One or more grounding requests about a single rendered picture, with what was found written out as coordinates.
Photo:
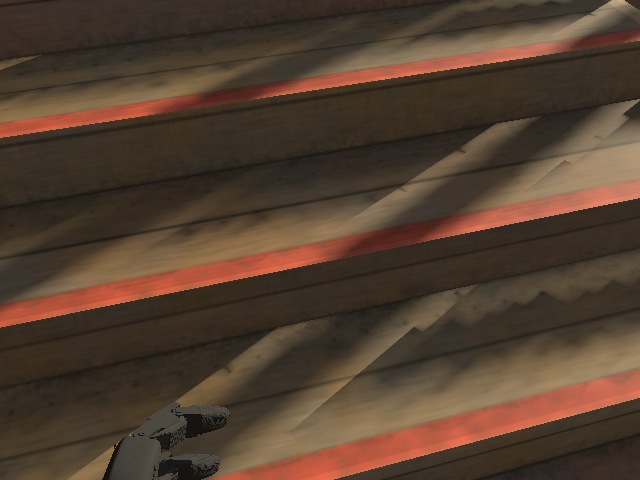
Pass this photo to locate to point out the left robot hand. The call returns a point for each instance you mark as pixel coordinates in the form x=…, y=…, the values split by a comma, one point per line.
x=138, y=457

